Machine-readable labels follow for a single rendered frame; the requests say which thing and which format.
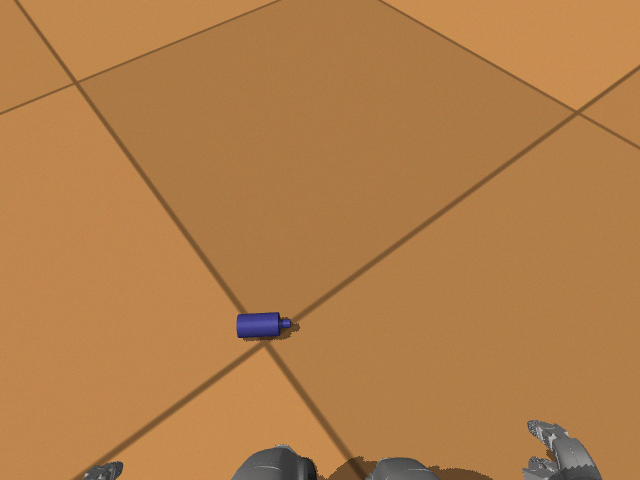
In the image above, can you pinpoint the left robot hand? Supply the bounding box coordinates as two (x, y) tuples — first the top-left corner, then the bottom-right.
(80, 461), (123, 480)

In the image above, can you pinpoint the right robot hand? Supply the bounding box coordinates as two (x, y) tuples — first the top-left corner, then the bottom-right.
(522, 420), (602, 480)

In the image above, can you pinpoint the left robot foot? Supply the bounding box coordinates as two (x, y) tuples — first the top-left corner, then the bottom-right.
(301, 457), (317, 480)

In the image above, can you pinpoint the bottle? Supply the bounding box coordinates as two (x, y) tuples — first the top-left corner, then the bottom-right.
(236, 312), (291, 338)

